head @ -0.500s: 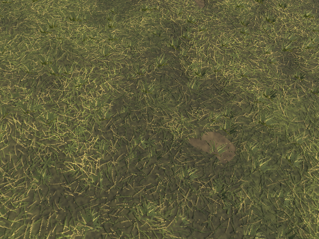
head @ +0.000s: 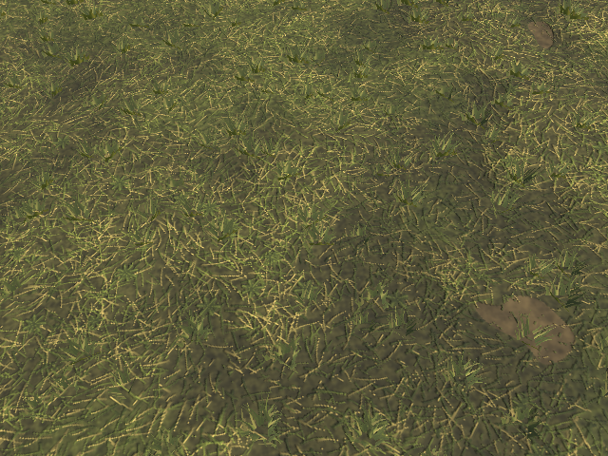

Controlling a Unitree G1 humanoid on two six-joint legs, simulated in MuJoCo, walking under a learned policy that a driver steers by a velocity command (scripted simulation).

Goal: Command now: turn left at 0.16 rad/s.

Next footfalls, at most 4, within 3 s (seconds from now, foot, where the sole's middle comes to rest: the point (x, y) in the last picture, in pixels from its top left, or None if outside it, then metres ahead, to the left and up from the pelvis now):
0.14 left None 0.02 0.15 -0.78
0.88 left None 0.41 0.15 -0.78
1.44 right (388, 363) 0.69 -0.12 -0.78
1.90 left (350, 248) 1.03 -0.04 -0.78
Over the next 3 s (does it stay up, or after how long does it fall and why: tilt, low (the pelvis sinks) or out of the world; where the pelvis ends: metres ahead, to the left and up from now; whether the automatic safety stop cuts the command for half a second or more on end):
stays up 1.34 -0.35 -0.03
